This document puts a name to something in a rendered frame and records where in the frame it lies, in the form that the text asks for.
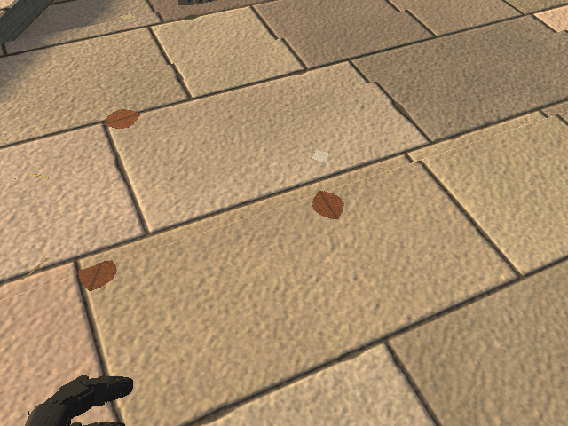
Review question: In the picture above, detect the left robot hand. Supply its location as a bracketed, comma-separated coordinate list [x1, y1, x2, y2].
[25, 375, 134, 426]

